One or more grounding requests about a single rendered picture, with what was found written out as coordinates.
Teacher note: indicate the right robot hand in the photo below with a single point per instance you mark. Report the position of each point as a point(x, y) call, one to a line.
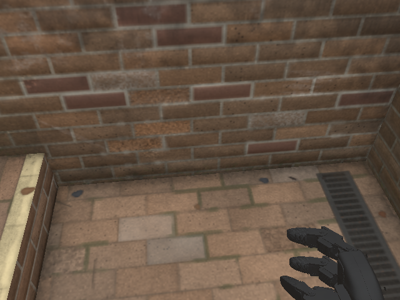
point(352, 276)

